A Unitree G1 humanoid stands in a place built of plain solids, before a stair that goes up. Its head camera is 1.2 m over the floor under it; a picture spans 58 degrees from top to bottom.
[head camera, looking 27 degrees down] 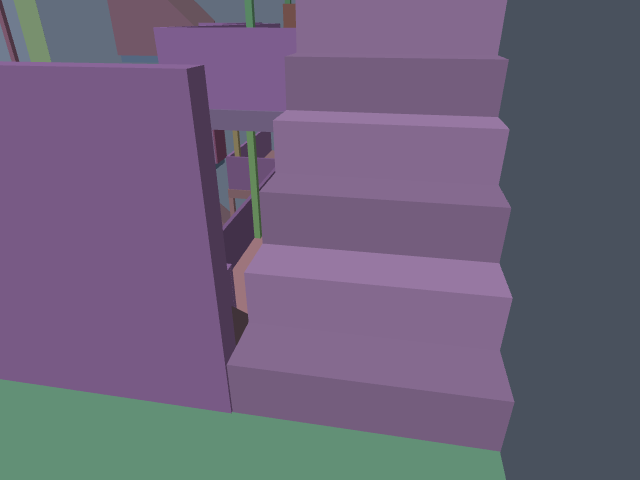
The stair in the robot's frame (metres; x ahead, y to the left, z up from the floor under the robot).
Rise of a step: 0.21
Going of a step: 0.22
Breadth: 0.88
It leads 10 degrees to the right of straight ahead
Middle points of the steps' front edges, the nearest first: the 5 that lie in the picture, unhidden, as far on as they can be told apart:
0.98 -0.13 0.21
1.19 -0.17 0.43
1.41 -0.21 0.64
1.63 -0.25 0.85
1.85 -0.28 1.07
